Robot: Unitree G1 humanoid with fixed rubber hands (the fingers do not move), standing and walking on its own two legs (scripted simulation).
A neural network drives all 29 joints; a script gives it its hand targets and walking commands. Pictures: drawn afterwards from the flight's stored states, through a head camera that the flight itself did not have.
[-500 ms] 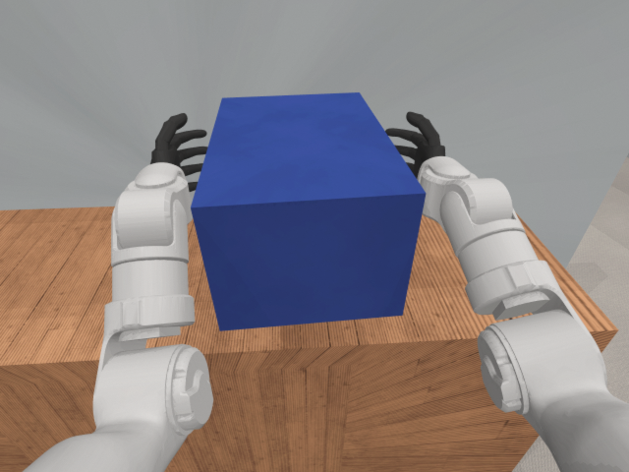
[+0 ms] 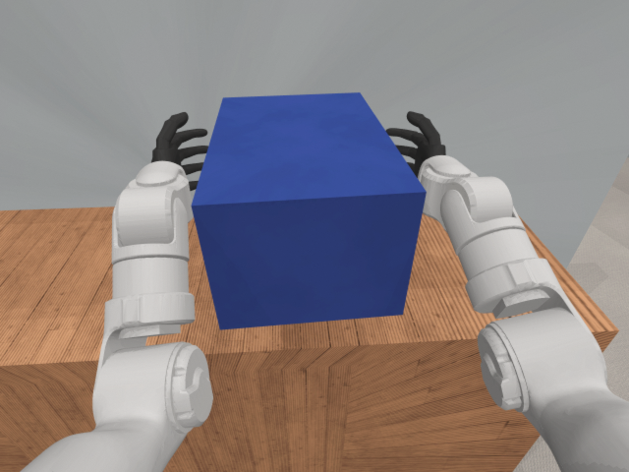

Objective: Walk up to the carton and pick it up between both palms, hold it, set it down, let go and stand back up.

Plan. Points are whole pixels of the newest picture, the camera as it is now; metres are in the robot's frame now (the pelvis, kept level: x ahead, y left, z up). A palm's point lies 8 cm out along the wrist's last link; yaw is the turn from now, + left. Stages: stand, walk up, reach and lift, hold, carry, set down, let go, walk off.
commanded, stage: hold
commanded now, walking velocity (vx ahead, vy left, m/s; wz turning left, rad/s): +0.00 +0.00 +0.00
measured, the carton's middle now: (301, 192) +0.42 +0.01 +0.20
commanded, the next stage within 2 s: none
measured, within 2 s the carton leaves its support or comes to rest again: neither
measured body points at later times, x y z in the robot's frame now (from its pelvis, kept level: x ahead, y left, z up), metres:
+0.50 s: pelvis +0.00 +0.00 +0.00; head -0.08 +0.01 +0.44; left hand +0.38 +0.16 +0.26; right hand +0.39 -0.15 +0.25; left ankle +0.01 +0.13 -0.75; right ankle +0.01 -0.12 -0.75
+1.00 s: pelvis +0.00 +0.00 +0.00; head -0.08 +0.01 +0.44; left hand +0.39 +0.16 +0.26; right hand +0.39 -0.15 +0.25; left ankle +0.01 +0.13 -0.75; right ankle +0.01 -0.12 -0.75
